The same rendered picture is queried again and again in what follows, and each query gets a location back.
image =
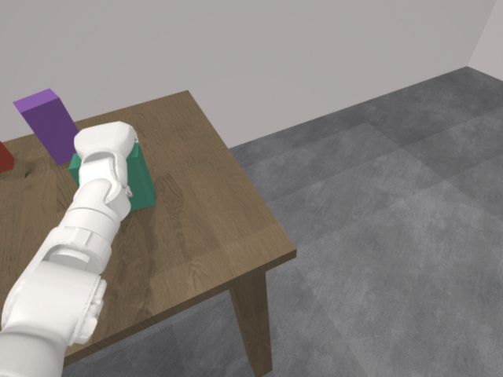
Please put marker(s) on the left robot forearm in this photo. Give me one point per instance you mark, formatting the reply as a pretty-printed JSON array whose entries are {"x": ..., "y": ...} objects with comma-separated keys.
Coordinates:
[{"x": 84, "y": 237}]

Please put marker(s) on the robot left hand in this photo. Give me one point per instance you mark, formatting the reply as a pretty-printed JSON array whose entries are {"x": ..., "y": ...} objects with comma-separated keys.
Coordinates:
[{"x": 117, "y": 135}]

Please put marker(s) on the left robot upper arm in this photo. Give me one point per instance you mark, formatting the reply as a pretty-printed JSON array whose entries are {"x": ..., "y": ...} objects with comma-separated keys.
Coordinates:
[{"x": 58, "y": 306}]

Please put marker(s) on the table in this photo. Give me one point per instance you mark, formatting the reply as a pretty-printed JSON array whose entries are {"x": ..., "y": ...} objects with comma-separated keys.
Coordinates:
[{"x": 210, "y": 230}]

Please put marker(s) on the sponge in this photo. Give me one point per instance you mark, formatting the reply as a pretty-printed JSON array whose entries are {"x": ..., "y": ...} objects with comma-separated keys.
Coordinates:
[{"x": 138, "y": 178}]

